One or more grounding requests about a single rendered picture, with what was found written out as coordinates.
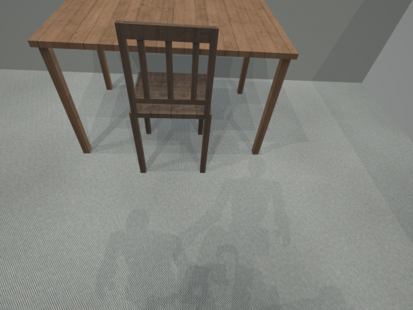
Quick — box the table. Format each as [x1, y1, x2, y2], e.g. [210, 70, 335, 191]
[28, 0, 299, 154]

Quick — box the chair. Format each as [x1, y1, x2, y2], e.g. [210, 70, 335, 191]
[115, 20, 219, 173]

